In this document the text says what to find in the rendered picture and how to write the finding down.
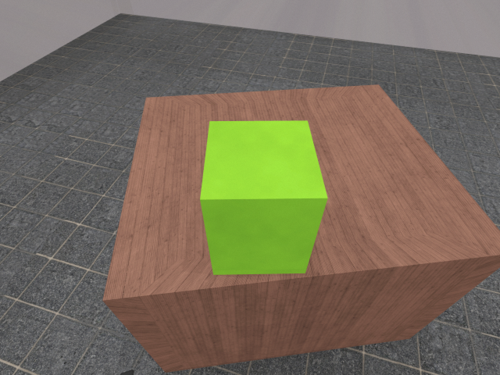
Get carton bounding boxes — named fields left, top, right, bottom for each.
left=200, top=120, right=328, bottom=275

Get pedestal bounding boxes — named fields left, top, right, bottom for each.
left=102, top=84, right=500, bottom=373

